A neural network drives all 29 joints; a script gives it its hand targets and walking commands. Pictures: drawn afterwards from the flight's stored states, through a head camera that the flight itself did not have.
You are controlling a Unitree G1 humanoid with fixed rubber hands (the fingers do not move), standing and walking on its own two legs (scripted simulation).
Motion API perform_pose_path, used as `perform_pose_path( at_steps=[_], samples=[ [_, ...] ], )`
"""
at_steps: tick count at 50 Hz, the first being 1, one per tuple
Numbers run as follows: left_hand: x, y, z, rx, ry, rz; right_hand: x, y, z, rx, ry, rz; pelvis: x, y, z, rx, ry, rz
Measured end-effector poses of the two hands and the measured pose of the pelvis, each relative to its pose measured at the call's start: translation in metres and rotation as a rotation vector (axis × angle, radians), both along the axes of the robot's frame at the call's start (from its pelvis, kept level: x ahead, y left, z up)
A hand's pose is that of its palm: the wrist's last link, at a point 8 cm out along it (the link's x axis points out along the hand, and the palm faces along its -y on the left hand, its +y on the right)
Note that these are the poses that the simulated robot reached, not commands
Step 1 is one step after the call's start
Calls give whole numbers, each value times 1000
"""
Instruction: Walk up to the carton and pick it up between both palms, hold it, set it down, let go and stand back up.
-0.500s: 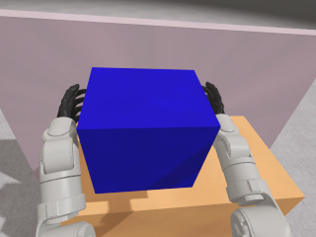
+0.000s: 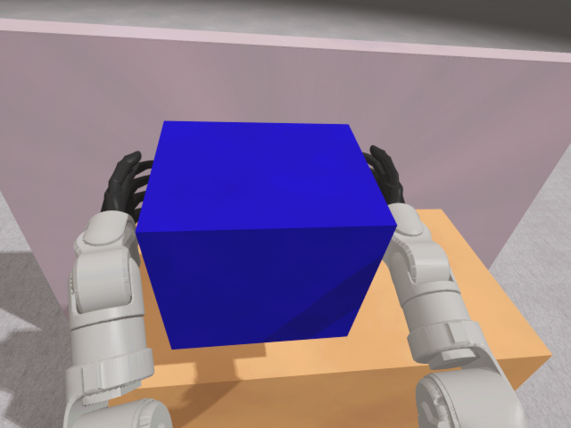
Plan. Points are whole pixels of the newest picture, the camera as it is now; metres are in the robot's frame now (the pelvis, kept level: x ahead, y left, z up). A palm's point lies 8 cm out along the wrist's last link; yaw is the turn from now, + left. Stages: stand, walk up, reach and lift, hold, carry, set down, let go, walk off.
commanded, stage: hold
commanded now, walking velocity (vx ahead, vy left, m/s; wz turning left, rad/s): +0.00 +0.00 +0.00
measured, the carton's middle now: (261, 235) +0.35 +0.01 +0.15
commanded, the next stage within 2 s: set down in 0.76 s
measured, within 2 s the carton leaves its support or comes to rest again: neither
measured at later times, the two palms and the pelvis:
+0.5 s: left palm (122, 214) +0.35 +0.18 +0.19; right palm (385, 204) +0.36 -0.17 +0.20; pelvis +0.00 +0.00 +0.00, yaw +0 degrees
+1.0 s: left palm (116, 206) +0.34 +0.18 +0.21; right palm (388, 197) +0.35 -0.17 +0.21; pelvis +0.00 +0.00 +0.00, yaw +0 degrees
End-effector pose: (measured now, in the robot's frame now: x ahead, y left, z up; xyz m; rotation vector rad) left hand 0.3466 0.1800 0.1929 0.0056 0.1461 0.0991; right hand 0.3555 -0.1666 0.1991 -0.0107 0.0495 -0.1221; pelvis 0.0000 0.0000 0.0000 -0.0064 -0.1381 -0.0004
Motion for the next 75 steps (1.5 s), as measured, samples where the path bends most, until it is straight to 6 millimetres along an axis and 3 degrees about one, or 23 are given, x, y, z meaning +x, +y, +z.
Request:
perform_pose_path(
  at_steps=[41, 56, 60, 68, 75],
  samples=[
    [1, 4, -5, 1, 9, 11, 5, 5, -2, 3, 8, 13, 1, 0, 0, -1, 4, 2],
    [-6, 2, 28, 19, -132, -4, -4, 1, 23, -13, -150, 10, -1, 1, -1, 5, -19, 1],
    [0, 7, 16, 18, -97, 5, 5, 7, 12, -22, -135, 33, -3, -1, -1, 9, -19, 1],
    [16, 13, -32, 17, -32, 23, 27, 14, -31, -46, -85, 49, 5, -7, 0, 9, 30, 27],
    [35, -3, -32, 58, -98, 2, 37, -2, -26, -74, -166, 16, 28, -9, -1, 5, 36, 30]
  ],
)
